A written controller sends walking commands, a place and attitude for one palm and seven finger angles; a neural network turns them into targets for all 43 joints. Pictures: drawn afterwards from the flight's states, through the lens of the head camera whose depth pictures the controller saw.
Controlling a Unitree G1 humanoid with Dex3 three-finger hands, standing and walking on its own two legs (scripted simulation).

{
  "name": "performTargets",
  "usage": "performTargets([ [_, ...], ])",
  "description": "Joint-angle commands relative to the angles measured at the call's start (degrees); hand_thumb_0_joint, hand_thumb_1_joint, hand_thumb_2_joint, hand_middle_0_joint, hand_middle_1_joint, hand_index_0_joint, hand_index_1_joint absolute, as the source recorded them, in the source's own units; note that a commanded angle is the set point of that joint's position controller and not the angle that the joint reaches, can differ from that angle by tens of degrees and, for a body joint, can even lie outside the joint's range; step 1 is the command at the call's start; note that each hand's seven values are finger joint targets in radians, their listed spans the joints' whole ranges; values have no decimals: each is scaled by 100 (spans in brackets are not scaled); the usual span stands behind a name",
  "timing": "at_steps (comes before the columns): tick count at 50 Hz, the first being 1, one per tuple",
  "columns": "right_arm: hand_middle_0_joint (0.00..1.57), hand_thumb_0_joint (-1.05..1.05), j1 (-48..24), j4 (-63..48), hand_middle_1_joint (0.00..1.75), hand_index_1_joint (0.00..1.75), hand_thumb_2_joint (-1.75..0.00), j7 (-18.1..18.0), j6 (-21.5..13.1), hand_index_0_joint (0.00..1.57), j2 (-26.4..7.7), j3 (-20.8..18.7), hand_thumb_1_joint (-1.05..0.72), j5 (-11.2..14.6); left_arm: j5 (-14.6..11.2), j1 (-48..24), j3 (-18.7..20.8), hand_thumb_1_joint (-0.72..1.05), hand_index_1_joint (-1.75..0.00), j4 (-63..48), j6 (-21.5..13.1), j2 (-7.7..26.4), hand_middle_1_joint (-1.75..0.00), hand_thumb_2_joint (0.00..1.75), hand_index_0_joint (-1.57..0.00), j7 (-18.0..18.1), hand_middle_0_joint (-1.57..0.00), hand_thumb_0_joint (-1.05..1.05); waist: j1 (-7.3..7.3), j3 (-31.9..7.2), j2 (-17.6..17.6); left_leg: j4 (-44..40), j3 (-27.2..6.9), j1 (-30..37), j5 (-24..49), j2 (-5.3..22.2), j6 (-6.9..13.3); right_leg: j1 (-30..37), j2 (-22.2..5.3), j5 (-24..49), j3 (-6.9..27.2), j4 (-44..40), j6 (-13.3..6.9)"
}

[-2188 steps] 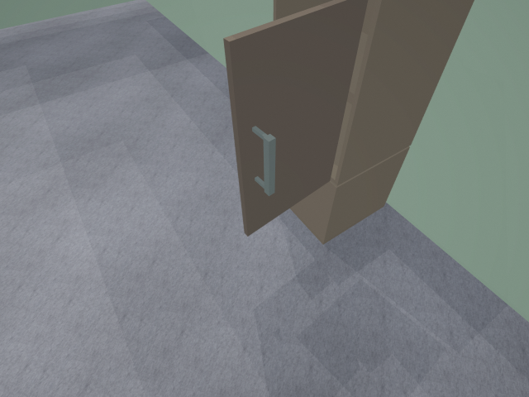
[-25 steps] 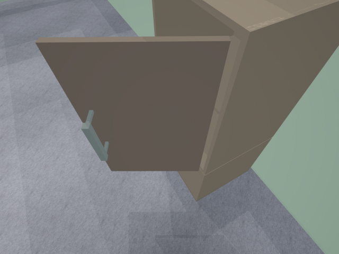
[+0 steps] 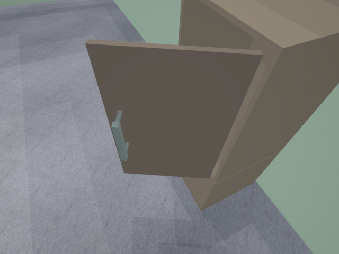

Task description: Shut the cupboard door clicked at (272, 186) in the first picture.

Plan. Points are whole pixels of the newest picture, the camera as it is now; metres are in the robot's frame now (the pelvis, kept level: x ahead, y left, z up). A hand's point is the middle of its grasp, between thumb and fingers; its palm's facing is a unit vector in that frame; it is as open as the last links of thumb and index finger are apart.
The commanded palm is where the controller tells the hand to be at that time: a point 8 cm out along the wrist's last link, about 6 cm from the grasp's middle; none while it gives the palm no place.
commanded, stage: come to a stop and stand still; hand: left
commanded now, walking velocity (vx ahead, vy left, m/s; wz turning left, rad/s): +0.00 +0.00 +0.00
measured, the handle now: (122, 137) +0.43 +0.18 -0.04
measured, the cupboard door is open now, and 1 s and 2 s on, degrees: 61 61 61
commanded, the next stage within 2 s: look again from close up in 0.40 s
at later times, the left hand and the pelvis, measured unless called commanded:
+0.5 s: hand out of the picture +0.01 +0.19 -0.18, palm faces +0.01 -0.98 -0.22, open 7.4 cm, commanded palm none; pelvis +0.00 +0.01 +0.00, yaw +1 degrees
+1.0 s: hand out of the picture -0.02 +0.17 -0.17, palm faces +0.01 -0.98 -0.20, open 7.4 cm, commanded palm none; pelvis -0.02 -0.01 +0.00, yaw +0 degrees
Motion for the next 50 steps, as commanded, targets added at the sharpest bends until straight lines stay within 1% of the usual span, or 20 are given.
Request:
performTargets([
  [1,20,0,345,-62,30,30,-90,-30,-98,20,-626,-51,-90,2,-17,262,79,90,-30,-86,-90,556,-30,90,-20,41,-20,0,-53,-207,247,-546,-626,233,1882,738,95,-15,-419,1119,326,-469,-171],
  [2,20,0,379,-39,30,30,-90,-35,-102,20,-586,-44,-90,13,-6,267,80,90,-30,-68,-91,554,-30,90,-20,39,-20,0,-39,-95,200,-567,-596,161,1884,731,101,15,-422,1164,305,-492,-174],
  [10,20,0,488,134,30,30,-90,-50,-130,20,-620,-17,-90,11,-24,322,73,90,-30,84,-89,542,-30,90,-20,61,-20,0,-38,-148,261,-606,-620,285,2248,708,104,120,-465,1299,260,-485,-153],
  [12,20,0,518,173,30,30,-90,-53,-126,20,-560,-16,-90,18,-10,325,81,90,-30,92,-95,534,-30,90,-20,67,-20,0,-36,-56,147,-600,-605,234,2277,696,110,156,-472,1413,241,-505,-161],
  [18,20,0,612,257,30,30,-90,-62,-121,20,-524,-6,-90,9,-20,365,74,90,-30,149,-95,492,-30,90,-20,82,-20,0,-55,-65,126,-600,-603,285,2336,675,98,182,-492,1522,241,-512,-174],
  [19,20,0,304,-133,30,30,-90,4,-158,20,-815,-52,-90,110,48,708,3,90,-30,222,-267,473,-30,90,-20,312,-20,0,-39,-202,352,490,-561,224,3832,758,-63,-118,-517,2984,505,-350,-95],
  [20,20,0,641,-248,30,30,-90,42,-155,20,-680,-60,-90,23,-20,616,54,90,-30,-56,-277,653,-30,90,-20,279,-20,0,-159,-546,566,436,-624,61,2651,654,-12,208,-616,2358,416,-113,-280],
  [21,20,0,609,-236,30,30,-90,13,-152,20,-611,-66,-90,12,-26,494,31,90,-30,-80,-239,539,-30,90,-20,233,-20,0,-159,-412,822,232,-642,35,2602,673,42,24,-543,1889,351,-2,-337],
  [22,20,0,699,-218,30,30,-90,20,-181,20,-554,-41,-90,-24,-16,576,29,90,-30,-72,-283,510,-30,90,-20,208,-20,0,-114,-592,1035,298,-634,54,3107,660,51,146,-508,2263,315,49,-376],
  [23,20,0,804,-274,30,30,-90,8,-174,20,-575,-40,-90,-4,-34,619,41,90,-30,-101,-281,515,-30,90,-20,199,-20,0,-170,-824,804,342,-686,181,3248,677,87,250,-445,2218,259,148,-387],
  [24,20,0,786,-306,30,30,-90,-5,-165,20,-608,-43,-90,9,-40,596,35,90,-30,-117,-264,465,-30,90,-20,196,-20,0,-165,-810,648,335,-694,233,3364,701,118,227,-405,2164,210,215,-366],
  [26,20,0,784,-361,30,30,-90,-24,-153,20,-641,-57,-90,22,-43,564,13,90,-30,-149,-220,372,-30,90,-20,194,-20,0,-168,-530,188,261,-716,112,3103,716,163,79,-349,1868,159,173,-320],
  [27,20,0,714,-361,30,30,-90,-31,-155,20,-584,-40,-90,15,-32,569,3,90,-30,-140,-222,349,-30,90,-20,182,-20,0,-135,-289,133,212,-675,-12,2964,691,166,-21,-373,1982,196,125,-325],
  [28,20,0,702,-389,30,30,-90,-27,-142,20,-601,-40,-90,16,-38,546,3,90,-30,-162,-208,370,-30,90,-20,172,-20,0,-152,-216,124,143,-669,-23,2635,648,152,-68,-376,1849,247,98,-322],
  [32,20,0,547,-398,30,30,-90,9,-96,20,-555,-31,-90,22,-25,459,-5,90,-30,-221,-151,424,-30,90,-20,124,-20,0,-132,318,-59,-258,-648,-294,1332,574,162,-347,-344,1034,352,-184,-283],
  [35,20,0,508,-372,30,30,-90,37,-83,20,-630,-16,-90,16,-33,440,-7,90,-30,-227,-126,489,-30,90,-20,92,-20,0,-132,368,-41,-461,-627,-298,750,541,144,-453,-327,484,424,-319,-266],
  [37,20,0,471,-349,30,30,-90,43,-89,20,-589,-13,-90,20,-16,480,0,90,-30,-244,-131,508,-30,90,-20,80,-20,0,-106,423,56,-511,-578,-330,668,527,141,-464,-336,431,458,-418,-273],
  [42,20,0,491,-264,30,30,-90,43,-102,20,-607,4,-90,26,-25,502,-5,90,-30,-213,-146,553,-30,90,-20,59,-20,0,-105,205,47,-530,-527,-158,757,546,120,-379,-359,553,487,-500,-261],
  [45,20,0,477,-202,30,30,-90,38,-118,20,-639,14,-90,30,-40,514,-7,90,-30,-164,-151,586,-30,90,-20,50,-20,0,-91,56,209,-520,-521,-81,924,560,103,-302,-392,743,501,-501,-259],
  [50,20,0,505,-74,30,30,-90,26,-115,20,-595,12,-90,43,-40,538,-17,90,-30,-89,-172,581,-30,90,-20,55,-20,0,-96,16,80,-472,-480,-26,1090,581,71,-231,-428,1106,495,-535,-264],
])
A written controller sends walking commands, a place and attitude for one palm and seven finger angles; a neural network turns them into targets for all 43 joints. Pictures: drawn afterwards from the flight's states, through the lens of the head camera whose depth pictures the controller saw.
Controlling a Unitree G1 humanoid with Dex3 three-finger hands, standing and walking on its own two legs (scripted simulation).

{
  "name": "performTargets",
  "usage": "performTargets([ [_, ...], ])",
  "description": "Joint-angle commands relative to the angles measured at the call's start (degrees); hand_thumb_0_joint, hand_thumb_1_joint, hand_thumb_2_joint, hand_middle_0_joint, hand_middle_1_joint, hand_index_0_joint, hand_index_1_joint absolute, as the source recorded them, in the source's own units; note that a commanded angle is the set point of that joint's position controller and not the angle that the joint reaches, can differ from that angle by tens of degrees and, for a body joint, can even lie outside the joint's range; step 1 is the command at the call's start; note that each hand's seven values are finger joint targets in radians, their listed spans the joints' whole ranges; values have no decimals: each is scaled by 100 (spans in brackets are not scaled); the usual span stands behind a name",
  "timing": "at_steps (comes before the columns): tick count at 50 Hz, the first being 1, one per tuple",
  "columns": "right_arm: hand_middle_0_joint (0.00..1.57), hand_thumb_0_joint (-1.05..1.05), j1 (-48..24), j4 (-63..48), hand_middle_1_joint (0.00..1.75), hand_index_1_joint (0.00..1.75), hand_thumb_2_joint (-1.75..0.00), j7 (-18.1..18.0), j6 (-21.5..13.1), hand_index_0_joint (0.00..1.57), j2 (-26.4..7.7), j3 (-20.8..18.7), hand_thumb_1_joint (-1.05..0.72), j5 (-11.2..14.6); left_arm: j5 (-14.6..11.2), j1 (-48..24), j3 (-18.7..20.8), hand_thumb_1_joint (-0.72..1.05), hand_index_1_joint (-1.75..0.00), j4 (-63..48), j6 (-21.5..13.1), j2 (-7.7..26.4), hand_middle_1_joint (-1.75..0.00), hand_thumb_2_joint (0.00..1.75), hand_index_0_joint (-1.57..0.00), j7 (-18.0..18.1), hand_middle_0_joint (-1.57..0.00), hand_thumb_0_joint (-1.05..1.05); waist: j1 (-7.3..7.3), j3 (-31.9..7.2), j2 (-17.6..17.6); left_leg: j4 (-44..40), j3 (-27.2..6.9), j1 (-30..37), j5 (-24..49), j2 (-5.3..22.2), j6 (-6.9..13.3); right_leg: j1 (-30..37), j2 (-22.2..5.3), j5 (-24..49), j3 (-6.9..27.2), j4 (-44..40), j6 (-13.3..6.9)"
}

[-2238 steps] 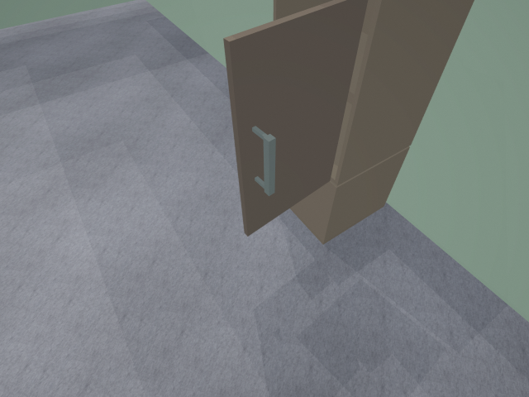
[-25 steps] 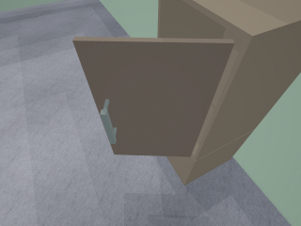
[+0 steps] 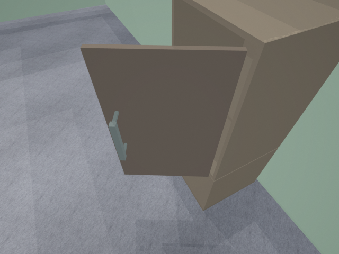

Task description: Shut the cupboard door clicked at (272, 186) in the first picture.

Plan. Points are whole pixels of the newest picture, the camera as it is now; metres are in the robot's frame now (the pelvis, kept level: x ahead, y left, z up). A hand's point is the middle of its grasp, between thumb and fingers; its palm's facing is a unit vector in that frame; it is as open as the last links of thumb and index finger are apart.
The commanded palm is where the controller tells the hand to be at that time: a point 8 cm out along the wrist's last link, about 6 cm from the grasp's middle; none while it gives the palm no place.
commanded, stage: raise the hand and make a fist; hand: left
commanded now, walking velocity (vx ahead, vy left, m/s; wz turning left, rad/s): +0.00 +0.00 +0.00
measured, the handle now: (119, 137) +0.45 +0.19 -0.04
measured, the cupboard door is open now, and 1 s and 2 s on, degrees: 61 61 61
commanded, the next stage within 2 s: bring the fist close to the handle in 2.00 s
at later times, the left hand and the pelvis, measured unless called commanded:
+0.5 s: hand out of the picture +0.12 +0.16 -0.09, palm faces +0.04 -1.00 +0.04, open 6.2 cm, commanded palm +0.11 +0.22 -0.06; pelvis -0.05 -0.02 -0.09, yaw +1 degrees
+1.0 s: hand (86, 245) +0.15 +0.20 -0.04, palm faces +0.12 -0.99 -0.05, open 3.9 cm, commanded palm +0.12 +0.24 -0.05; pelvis -0.06 +0.00 -0.10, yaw +0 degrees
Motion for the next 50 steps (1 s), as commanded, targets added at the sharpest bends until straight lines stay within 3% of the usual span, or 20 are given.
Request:
performTargets([
  [1,20,0,180,-132,30,30,-90,-47,-77,20,-533,-89,-90,8,-20,324,109,90,-30,-128,-81,685,-30,90,-20,52,-20,0,16,92,-91,-415,-496,-17,865,545,104,-214,-461,928,485,-620,-200],
  [3,20,0,214,-96,30,30,-90,-49,-79,20,-494,-85,-90,9,-9,343,116,90,-30,-112,-86,691,-30,90,-20,54,-20,0,12,105,-118,-409,-463,-36,932,544,97,-169,-476,1064,463,-624,-205],
  [4,20,0,-210,-439,30,30,-90,-5,-105,20,-610,-113,-90,43,81,756,135,90,-30,59,-206,668,-30,90,-20,278,-20,0,166,164,-532,743,-396,-394,1281,652,-65,-215,-744,3312,812,-629,-87],
  [5,20,0,367,-1997,30,30,-90,-566,-1210,20,-1858,-368,-90,81,-705,-4297,2240,90,-30,-9291,-1850,3850,-30,90,-20,273,-20,0,-903,-2278,78,424,-239,1635,2262,340,232,-388,-37,3314,115,310,-50],
  [6,20,0,-110,-2046,30,30,-90,-613,-1608,20,-1049,-63,-90,261,-781,-269,290,90,-32,-7210,-1310,1125,-32,90,-22,243,-22,0,-140,-2850,1988,193,-18,1778,3172,236,187,-571,281,1949,-86,505,-132],
  [7,20,0,-135,-1761,30,30,-90,-537,-1784,20,-1104,-87,-90,260,-1012,-519,384,90,-34,-7184,-1015,998,-34,90,-24,497,-24,0,-40,-2474,1713,293,-263,1423,3333,359,-128,-501,281,1093,-204,365,-183],
  [8,20,0,-228,-1543,30,30,-90,-375,-1826,20,-845,-110,-90,315,-968,968,-310,90,-36,-5518,-390,-431,-36,90,-25,442,-25,0,-189,-1415,953,160,-365,575,2517,378,-49,-903,180,794,-262,385,-88],
  [9,20,0,-194,-1968,30,30,-90,-299,-1864,20,-1106,-230,-90,338,-1056,-139,-160,90,-38,-6479,-597,-67,-38,90,-27,423,-27,0,-336,-566,682,284,-520,-96,1412,268,-48,-1101,128,929,-271,291,-78],
  [11,20,0,-378,-2310,30,30,-90,-250,-1924,20,-1175,-374,-90,168,-947,10,420,90,-42,-5664,-1184,274,-42,90,-31,215,-31,0,-436,172,-681,787,-558,-1231,307,81,-10,-2114,149,230,-364,459,-41],
  [14,20,0,-639,-2803,30,30,-90,-61,-1947,20,-999,-538,-90,46,-1277,1770,1016,90,-48,-4300,-2389,59,-48,90,-36,-596,-36,0,248,-120,-1994,1782,-415,-2623,-275,-64,-134,-2799,114,-613,-145,1218,-59],
  [16,20,0,-790,-3133,30,30,-90,104,-1878,20,-1005,-626,-90,-6,-1593,2391,1169,90,-52,-4563,-3302,57,-52,90,-40,-1406,-40,0,488,-933,-1834,2379,-282,-3123,-167,-141,-228,-2615,53,91,62,1927,-70],
  [18,20,0,-836,-3439,30,30,-90,244,-1802,20,-1011,-685,-90,47,-1703,2330,1479,90,-56,-4633,-3894,407,-56,90,-44,-2131,-44,0,562,-1578,-874,2942,-199,-3483,89,-208,-272,-2465,-72,926,347,2603,-136],
  [22,20,0,-1090,-4126,30,30,-90,162,-1634,20,-1061,-673,-90,121,-1829,1230,1614,90,-64,-6283,-3579,961,-64,90,-51,-2238,-51,0,493,-2008,555,3377,-38,-3719,-415,-199,-96,-3151,26,-435,615,2829,-213],
  [27,20,0,-714,-4197,30,30,-90,-95,-1692,20,-1035,-571,-90,69,-1813,-458,1120,90,-74,-8908,-4015,986,-74,90,-60,-1610,-60,0,-196,-2339,442,3947,-443,-3689,-834,79,102,-4108,241,-1198,666,2942,-179],
  [31,20,0,-508,-3957,30,30,-90,-271,-1711,20,-1114,-505,-90,105,-1689,-214,596,90,-82,-8521,-3980,732,-82,90,-68,-1777,-68,0,-418,-2066,297,4235,-541,-4085,-1087,166,119,-4491,329,-1427,551,3064,-197],
  [33,20,0,-505,-3953,30,30,-90,-347,-1657,20,-1128,-452,-90,175,-1716,21,579,90,-86,-7914,-3479,792,-86,90,-71,-1993,-71,0,-402,-1928,222,4212,-555,-4295,-1256,148,114,-4434,320,-1648,560,2946,-176],
  [37,20,0,-696,-4256,30,30,-90,-403,-1362,20,-1065,-465,-90,363,-1792,1183,1212,90,-94,-6905,-1898,1081,-94,90,-79,-2171,-79,0,149,-2269,-339,3937,-455,-4512,-1219,65,92,-3579,201,-2018,769,2543,-89],
  [40,20,0,-825,-4523,30,30,-90,-361,-1185,20,-893,-444,-90,358,-1990,1189,1723,90,-100,-7787,-1390,1221,-100,90,-84,-1798,-84,0,414,-2775,-276,3666,-454,-4154,-754,25,49,-2932,121,-1314,652,2637,-30],
  [44,20,0,-669,-4370,30,30,-90,-307,-1239,20,-732,-415,-90,244,-1930,1068,1730,90,-108,-8442,-2070,990,-108,90,-92,-1067,-92,0,404,-2618,126,3444,-558,-3767,-231,119,3,-3232,278,-273,134,3093,-145],
  [50,20,0,-424,-4105,30,30,-90,-238,-1434,20,-1045,-415,-90,152,-1559,742,589,90,-120,-7798,-2992,523,-120,90,-102,-1284,-102,0,-203,-1732,121,3422,-730,-3961,-1222,155,3,-4405,315,-1264,-41,3156,-186],
])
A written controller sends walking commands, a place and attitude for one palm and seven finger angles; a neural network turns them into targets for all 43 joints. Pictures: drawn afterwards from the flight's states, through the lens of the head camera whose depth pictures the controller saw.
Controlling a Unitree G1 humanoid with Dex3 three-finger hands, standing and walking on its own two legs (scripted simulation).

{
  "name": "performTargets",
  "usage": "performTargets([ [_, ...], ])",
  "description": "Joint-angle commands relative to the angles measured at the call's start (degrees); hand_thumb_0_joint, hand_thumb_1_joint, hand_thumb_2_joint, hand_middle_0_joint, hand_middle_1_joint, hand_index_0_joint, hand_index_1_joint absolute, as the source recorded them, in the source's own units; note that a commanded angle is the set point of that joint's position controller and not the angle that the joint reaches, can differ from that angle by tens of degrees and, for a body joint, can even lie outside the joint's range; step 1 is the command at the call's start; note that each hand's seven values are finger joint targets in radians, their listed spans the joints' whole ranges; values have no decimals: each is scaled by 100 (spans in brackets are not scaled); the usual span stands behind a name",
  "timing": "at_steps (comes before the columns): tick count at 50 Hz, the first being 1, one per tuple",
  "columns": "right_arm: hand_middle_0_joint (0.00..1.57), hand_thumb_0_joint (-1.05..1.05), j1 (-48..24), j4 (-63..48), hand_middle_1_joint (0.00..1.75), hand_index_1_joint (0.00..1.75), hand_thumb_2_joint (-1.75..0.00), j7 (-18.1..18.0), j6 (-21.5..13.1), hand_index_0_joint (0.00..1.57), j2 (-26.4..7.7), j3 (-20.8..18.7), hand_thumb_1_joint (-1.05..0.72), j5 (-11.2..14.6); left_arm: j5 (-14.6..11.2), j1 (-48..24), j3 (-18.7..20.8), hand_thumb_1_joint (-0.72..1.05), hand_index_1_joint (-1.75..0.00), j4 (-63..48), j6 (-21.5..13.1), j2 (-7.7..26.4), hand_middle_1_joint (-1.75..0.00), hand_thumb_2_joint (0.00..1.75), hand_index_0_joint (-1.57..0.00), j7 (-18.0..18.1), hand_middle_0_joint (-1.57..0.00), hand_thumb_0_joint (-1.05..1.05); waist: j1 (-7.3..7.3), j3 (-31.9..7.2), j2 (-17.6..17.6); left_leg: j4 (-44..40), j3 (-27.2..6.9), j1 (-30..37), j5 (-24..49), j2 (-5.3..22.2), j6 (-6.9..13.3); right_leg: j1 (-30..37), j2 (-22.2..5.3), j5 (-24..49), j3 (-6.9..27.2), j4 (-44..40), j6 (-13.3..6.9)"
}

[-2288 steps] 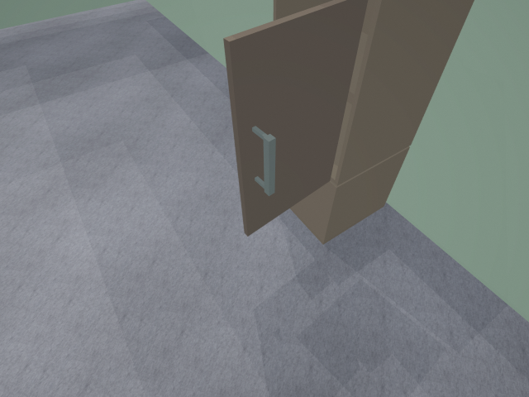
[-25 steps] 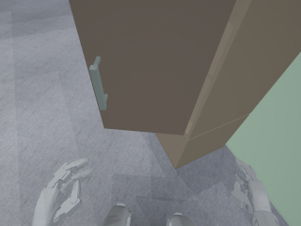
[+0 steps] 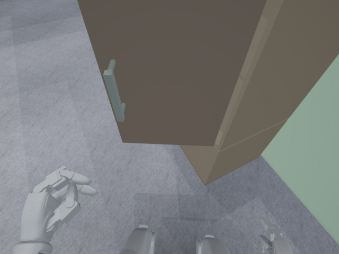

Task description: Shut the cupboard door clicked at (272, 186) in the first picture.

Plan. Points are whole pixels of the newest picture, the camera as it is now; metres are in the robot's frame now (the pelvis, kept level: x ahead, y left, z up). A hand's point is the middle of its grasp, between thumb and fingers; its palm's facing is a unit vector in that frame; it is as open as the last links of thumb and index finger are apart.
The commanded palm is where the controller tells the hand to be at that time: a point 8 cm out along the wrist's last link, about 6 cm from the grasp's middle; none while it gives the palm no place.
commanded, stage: raise the hand and make a fist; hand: left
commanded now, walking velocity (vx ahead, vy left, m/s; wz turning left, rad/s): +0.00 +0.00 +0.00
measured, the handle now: (116, 93) +0.51 +0.19 +0.07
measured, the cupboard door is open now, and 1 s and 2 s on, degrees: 61 61 61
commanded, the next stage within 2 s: bring the fist close to the handle in 1.00 s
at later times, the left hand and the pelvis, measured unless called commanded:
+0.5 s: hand (88, 200) +0.22 +0.18 +0.05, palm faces -0.03 -1.00 -0.02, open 3.1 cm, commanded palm +0.20 +0.25 +0.07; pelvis +0.01 +0.01 +0.01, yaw +1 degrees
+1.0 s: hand (87, 187) +0.23 +0.18 +0.09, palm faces +0.04 -1.00 -0.05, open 3.1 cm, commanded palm +0.21 +0.23 +0.07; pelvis +0.01 -0.01 +0.01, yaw +0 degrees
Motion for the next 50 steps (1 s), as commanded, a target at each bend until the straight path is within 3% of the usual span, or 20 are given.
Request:
performTargets([
  [1,20,0,-648,-962,30,30,-90,-30,-463,20,-847,-238,-90,3,95,-425,-494,90,-122,-639,-710,224,-122,90,-104,-364,-104,0,-242,-495,-146,-1148,-452,615,38,-109,7,-39,190,-67,189,-1054,-105],
  [4,20,0,-620,-1110,30,30,-90,-82,-454,20,-937,-270,-90,78,41,-368,-231,90,-128,-714,-456,590,-128,90,-110,-609,-110,0,-84,-872,-53,-1304,-460,767,-12,-131,27,250,172,-10,243,-1128,-118],
  [7,20,0,-672,-1204,30,30,-90,-112,-363,20,-879,-278,-90,72,-65,-352,503,90,-134,-1199,-286,1125,-134,90,-115,-440,-115,0,240,-1441,199,-1436,-436,1077,405,-146,6,717,220,378,202,-1036,-161],
  [9,20,0,-681,-1275,30,30,-90,-86,-303,20,-782,-239,-90,56,-132,-345,495,90,-138,-1668,-331,952,-138,90,-119,-238,-119,0,291,-1615,460,-1525,-454,1469,829,-123,-32,815,235,810,87,-945,-179],
  [12,20,0,-614,-1217,30,30,-90,-45,-210,20,-738,-210,-90,3,-137,-309,422,90,-144,-1558,-371,736,-144,90,-124,29,-124,0,191,-1371,424,-1519,-493,1540,1066,-102,-60,767,303,1053,-3,-944,-173],
  [13,20,0,-625,-1222,30,30,-90,-16,-191,20,-752,-194,-90,9,-72,-319,141,90,-146,-1453,-366,503,-146,90,-126,33,-126,0,74,-1149,436,-1497,-474,1514,1037,-89,-63,634,293,1032,-26,-969,-155],
  [17,20,0,-530,-1184,30,30,-90,5,-103,20,-888,-169,-90,31,136,-470,-402,90,-150,-471,-77,246,-150,90,-130,-288,-130,0,-250,-336,-94,-1539,-534,1056,311,-67,-18,358,293,571,-13,-1218,-111],
  [20,20,0,-502,-1275,30,30,-90,-40,-126,20,-970,-155,-90,67,134,-832,-256,90,-150,-476,79,581,-150,90,-130,-571,-130,0,-224,-522,-157,-1533,-499,1054,215,-97,7,497,258,459,89,-1328,-108],
  [22,20,0,-523,-1309,30,30,-90,-67,-141,20,-955,-153,-90,61,51,-1006,190,90,-150,-836,37,996,-150,90,-130,-579,-130,0,-37,-902,151,-1502,-450,1238,546,-126,1,740,270,694,135,-1268,-152],
  [24,20,0,-534,-1347,30,30,-90,-59,-159,20,-856,-129,-90,44,-91,-1081,454,90,-150,-1267,-123,1085,-150,90,-130,-519,-130,0,106,-1408,354,-1484,-404,1553,1032,-140,-23,985,262,1088,135,-1168,-175],
  [26,20,0,-559,-1311,30,30,-90,-50,-174,20,-778,-106,-90,29,-189,-1049,573,90,-150,-1493,-302,1038,-150,90,-130,-373,-130,0,186,-1517,450,-1495,-388,1695,1286,-130,-55,1077,275,1282,109,-1115,-185],
  [27,20,0,-549,-1267,30,30,-90,-50,-159,20,-783,-99,-90,10,-189,-986,694,90,-150,-1391,-319,1151,-150,90,-130,-293,-130,0,197,-1449,455,-1476,-398,1610,1303,-131,-49,1083,308,1305,113,-1109,-193],
  [29,20,0,-557,-1213,30,30,-90,-2,-148,20,-764,-86,-90,26,-185,-927,416,90,-150,-1132,-329,818,-150,90,-130,-262,-130,0,84,-1174,453,-1494,-380,1548,1236,-129,-63,973,289,1273,78,-1147,-172],
  [31,20,0,-519,-1151,30,30,-90,16,-117,20,-830,-113,-90,41,-146,-779,149,90,-150,-632,-197,561,-150,90,-130,-359,-130,0,-47,-887,132,-1457,-345,1325,1054,-124,-43,891,280,1157,94,-1255,-128],
  [34,20,0,-488,-1198,30,30,-90,9,-98,20,-916,-148,-90,105,-115,-676,-110,90,-150,-136,116,462,-150,90,-130,-650,-130,0,-102,-672,-172,-1448,-294,1065,813,-151,5,956,223,917,214,-1464,-88],
  [37,20,0,-504,-1264,30,30,-90,-50,-104,20,-968,-166,-90,110,-161,-875,170,90,-150,-257,191,839,-150,90,-130,-749,-130,0,-46,-782,-360,-1353,-269,942,813,-173,42,1121,192,772,381,-1536,-88],
  [41,20,0,-531,-1251,30,30,-90,-58,-157,20,-831,-156,-90,64,-241,-1182,574,90,-150,-1110,-304,1085,-150,90,-130,-495,-130,0,150,-1406,84,-1334,-230,1273,1292,-165,16,1348,189,1300,364,-1264,-133],
  [42,20,0,-535,-1205,30,30,-90,-64,-154,20,-812,-153,-90,41,-227,-1187,744,90,-150,-1185,-405,1260,-150,90,-130,-376,-130,0,203,-1377,244,-1294,-221,1256,1373,-169,8,1368,211,1405,375,-1211,-161],
  [45,20,0,-559,-1115,30,30,-90,0,-157,20,-759,-134,-90,46,-205,-1021,422,90,-150,-907,-596,830,-150,90,-130,-260,-130,0,75,-1122,185,-1285,-204,1190,1198,-167,-3,1131,206,1255,367,-1239,-128],
  [50,20,0,-520,-1175,30,30,-90,6,-56,20,-887,-175,-90,130,-151,-753,-40,90,-150,-109,-116,566,-150,90,-130,-637,-130,0,-74,-659,-259,-1227,-151,759,651,-187,31,1060,118,469,627,-1637,-49],
])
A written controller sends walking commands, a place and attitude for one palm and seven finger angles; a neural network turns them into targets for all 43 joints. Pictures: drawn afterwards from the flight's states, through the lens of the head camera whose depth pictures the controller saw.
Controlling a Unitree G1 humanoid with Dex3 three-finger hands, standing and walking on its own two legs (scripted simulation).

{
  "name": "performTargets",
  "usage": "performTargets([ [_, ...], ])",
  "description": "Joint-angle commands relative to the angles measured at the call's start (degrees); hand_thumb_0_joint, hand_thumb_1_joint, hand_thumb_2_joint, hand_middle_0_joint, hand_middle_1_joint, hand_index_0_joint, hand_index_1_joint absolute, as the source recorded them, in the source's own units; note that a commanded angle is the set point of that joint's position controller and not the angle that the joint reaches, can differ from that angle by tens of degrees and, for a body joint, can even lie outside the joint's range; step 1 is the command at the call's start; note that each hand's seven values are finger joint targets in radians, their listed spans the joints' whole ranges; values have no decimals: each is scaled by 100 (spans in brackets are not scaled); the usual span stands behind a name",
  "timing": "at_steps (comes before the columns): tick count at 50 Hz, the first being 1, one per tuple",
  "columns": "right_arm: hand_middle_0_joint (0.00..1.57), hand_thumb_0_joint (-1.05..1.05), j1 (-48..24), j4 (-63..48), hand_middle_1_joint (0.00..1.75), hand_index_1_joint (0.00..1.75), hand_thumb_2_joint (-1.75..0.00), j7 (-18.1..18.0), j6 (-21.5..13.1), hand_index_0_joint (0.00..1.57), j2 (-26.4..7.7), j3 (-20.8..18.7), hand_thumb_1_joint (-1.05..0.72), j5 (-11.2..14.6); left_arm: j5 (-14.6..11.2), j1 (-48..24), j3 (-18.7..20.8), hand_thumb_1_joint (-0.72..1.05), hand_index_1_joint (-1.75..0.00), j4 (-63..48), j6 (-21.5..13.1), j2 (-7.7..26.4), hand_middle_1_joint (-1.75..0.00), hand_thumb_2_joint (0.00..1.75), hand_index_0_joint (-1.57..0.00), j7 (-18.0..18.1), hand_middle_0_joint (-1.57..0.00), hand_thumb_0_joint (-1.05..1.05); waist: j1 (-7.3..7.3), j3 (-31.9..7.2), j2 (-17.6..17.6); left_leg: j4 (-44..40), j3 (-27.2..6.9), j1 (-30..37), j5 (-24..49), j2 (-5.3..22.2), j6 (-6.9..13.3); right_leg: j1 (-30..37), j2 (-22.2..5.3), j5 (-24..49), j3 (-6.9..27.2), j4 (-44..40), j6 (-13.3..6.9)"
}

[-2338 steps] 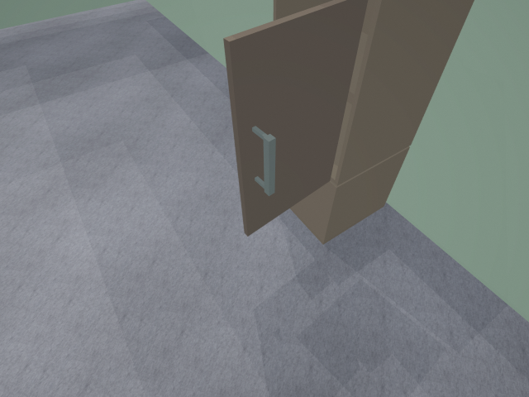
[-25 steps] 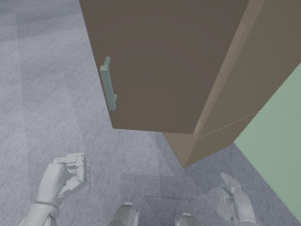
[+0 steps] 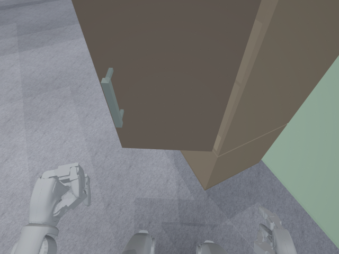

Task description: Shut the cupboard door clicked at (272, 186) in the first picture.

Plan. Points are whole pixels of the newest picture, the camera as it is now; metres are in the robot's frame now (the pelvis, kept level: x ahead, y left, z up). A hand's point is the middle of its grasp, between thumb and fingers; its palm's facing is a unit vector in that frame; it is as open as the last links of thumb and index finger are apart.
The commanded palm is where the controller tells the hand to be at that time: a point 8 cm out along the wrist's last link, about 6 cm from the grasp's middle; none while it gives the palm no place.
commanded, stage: bring the fist close to the handle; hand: left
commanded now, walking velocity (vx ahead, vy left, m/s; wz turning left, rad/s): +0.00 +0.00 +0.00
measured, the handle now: (114, 100) +0.50 +0.19 +0.06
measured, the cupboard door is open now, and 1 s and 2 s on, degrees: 61 61 57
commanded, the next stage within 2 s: push the door shut along its arc in 1.50 s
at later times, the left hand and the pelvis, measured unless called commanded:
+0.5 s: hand (109, 168) +0.29 +0.16 +0.06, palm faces -0.07 -1.00 -0.01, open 3.1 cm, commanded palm +0.28 +0.22 +0.06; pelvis +0.00 +0.00 +0.01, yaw -1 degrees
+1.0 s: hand (114, 134) +0.37 +0.16 +0.07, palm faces +0.01 -1.00 -0.04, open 3.1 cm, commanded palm +0.35 +0.21 +0.06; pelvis +0.00 +0.00 +0.01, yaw -1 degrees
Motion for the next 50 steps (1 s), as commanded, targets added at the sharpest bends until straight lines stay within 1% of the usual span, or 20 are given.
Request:
performTargets([
  [1,20,0,-264,-983,30,30,-90,-69,-255,20,-739,-270,-90,74,-50,-62,-28,90,-150,-639,87,485,-150,90,-130,-301,-130,0,-106,-728,-351,-950,-95,432,656,-196,151,785,68,509,715,-1464,50],
  [5,20,0,-300,-1053,30,30,-90,-136,-258,20,-686,-243,-90,50,-125,-428,342,90,-150,-1114,44,831,-150,90,-130,-285,-130,0,-19,-1002,-243,-870,-80,480,860,-196,160,999,47,755,783,-1393,50],
  [7,20,0,-301,-922,30,30,-90,-188,-282,20,-677,-203,-90,13,-117,-1233,595,90,-150,-1328,-177,1110,-150,90,-130,-91,-130,0,-79,-991,-119,-764,-114,439,852,-156,163,818,109,720,750,-1274,16],
  [11,20,0,-315,-703,30,30,-90,-160,-377,20,-651,-178,-90,13,-21,-1908,253,90,-150,-888,-437,689,-150,90,-130,97,-130,0,-198,-930,168,-840,-184,593,598,-131,133,344,172,486,547,-1123,-30],
  [15,20,0,-211,-710,30,30,-90,-122,-372,20,-761,-207,-90,64,93,-1699,-215,90,-150,-364,24,437,-150,90,-130,-83,-130,0,-175,-1259,192,-1043,-197,882,751,-131,148,542,152,841,452,-1184,-2],
  [17,20,0,-135,-748,30,30,-90,-111,-318,20,-809,-202,-90,77,134,-1545,-150,90,-150,-91,384,549,-150,90,-130,-130,-130,0,-103,-1364,61,-1151,-203,922,912,-136,161,785,157,1059,422,-1225,4],
  [20,20,0,-202,-802,30,30,-90,-100,-213,20,-784,-180,-90,66,173,-2155,-32,90,-150,-148,600,640,-150,90,-130,32,-130,0,-128,-1296,-159,-1215,-166,916,943,-155,171,882,117,1143,432,-1307,49],
  [22,20,0,-209,-744,30,30,-90,-117,-141,20,-782,-167,-90,29,175,-2496,416,90,-150,35,539,917,-150,90,-130,292,-130,0,-71,-1159,-343,-1235,-170,815,905,-136,152,904,148,1042,408,-1309,33],
  [24,20,0,-252,-673,30,30,-90,-83,-130,20,-696,-162,-90,9,181,-2884,460,90,-150,68,301,792,-150,90,-130,500,-130,0,-69,-1255,-245,-1200,-133,868,989,-148,134,908,125,1159,427,-1239,26],
  [26,20,0,-265,-598,30,30,-90,-49,-122,20,-680,-165,-90,-14,231,-3175,365,90,-150,189,43,676,-150,90,-130,611,-130,0,-105,-1256,-178,-1192,-113,874,932,-148,124,829,120,1100,432,-1219,23],
  [27,20,0,-232,-538,30,30,-90,-49,-120,20,-703,-169,-90,-29,272,-3323,447,90,-150,274,-54,817,-150,90,-130,636,-130,0,-82,-1307,-66,-1165,-119,875,1019,-150,127,853,129,1193,444,-1169,-10],
  [29,20,0,-194,-472,30,30,-90,5,-111,20,-711,-191,-90,-39,397,-3288,107,90,-150,518,-165,564,-150,90,-130,553,-130,0,-123,-1436,77,-1193,-104,1064,1209,-139,118,802,116,1470,408,-1105,-14],
  [33,20,0,-52,-395,30,30,-90,36,-58,20,-808,-241,-90,7,465,-3503,-310,90,-150,970,18,361,-150,90,-130,271,-130,0,-247,-1465,69,-1246,-121,1227,1256,-109,121,741,113,1604,376,-1193,4],
  [37,20,0,-8,-346,30,30,-90,-8,41,20,-863,-251,-90,15,333,-3996,73,90,-150,1168,172,631,-150,90,-130,298,-130,0,-208,-1547,-168,-1280,-139,1243,1366,-120,127,906,124,1753,370,-1224,3],
  [39,20,0,-58,-321,30,30,-90,-15,86,20,-806,-255,-90,10,281,-4223,318,90,-150,1236,78,722,-150,90,-130,428,-130,0,-171,-1679,-367,-1245,-81,1177,1438,-131,124,1070,96,1889,426,-1214,38],
  [41,20,0,-79,-270,30,30,-90,-5,103,20,-750,-228,-90,-11,343,-4627,324,90,-150,1243,-103,704,-150,90,-130,562,-130,0,-159,-1712,-139,-1234,-74,1220,1479,-141,109,1025,95,1924,424,-1136,21],
  [42,20,0,-34,-230,30,30,-90,-3,111,20,-779,-239,-90,-27,390,-4825,438,90,-150,1267,-185,871,-150,90,-130,633,-130,0,-173,-1730,-146,-1216,-102,1230,1510,-130,111,985,110,1935,416,-1099,8],
  [43,20,0,-70,-205,30,30,-90,12,124,20,-746,-236,-90,-33,458,-4832,373,90,-150,1416,-250,779,-150,90,-130,661,-130,0,-168,-1725,-15,-1199,-65,1256,1501,-125,104,914,99,1934,435,-1095,14],
  [46,20,0,-3,-86,30,30,-90,42,172,20,-760,-257,-90,-52,601,-5134,274,90,-150,1944,-347,754,-150,90,-130,649,-130,0,-266,-1662,-79,-1147,-30,1137,1368,-125,117,815,95,1861,488,-1131,38],
  [50,20,0,101,-25,30,30,-90,46,241,20,-844,-261,-90,-17,600,-5554,160,90,-150,2573,-193,738,-150,90,-130,436,-130,0,-369,-1618,-169,-1195,-51,1065,1160,-115,116,766,93,1659,488,-1245,37],
])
